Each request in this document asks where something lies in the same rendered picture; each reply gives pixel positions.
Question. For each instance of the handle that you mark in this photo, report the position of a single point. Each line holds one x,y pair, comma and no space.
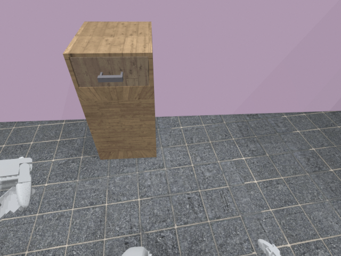
110,78

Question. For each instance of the drawer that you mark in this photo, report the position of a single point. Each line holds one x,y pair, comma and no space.
135,70

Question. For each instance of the right robot hand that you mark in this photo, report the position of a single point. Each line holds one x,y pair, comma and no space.
269,249

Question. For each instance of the cabinet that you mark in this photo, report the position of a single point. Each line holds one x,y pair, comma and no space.
121,119

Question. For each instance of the left robot hand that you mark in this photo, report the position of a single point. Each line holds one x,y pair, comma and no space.
15,176

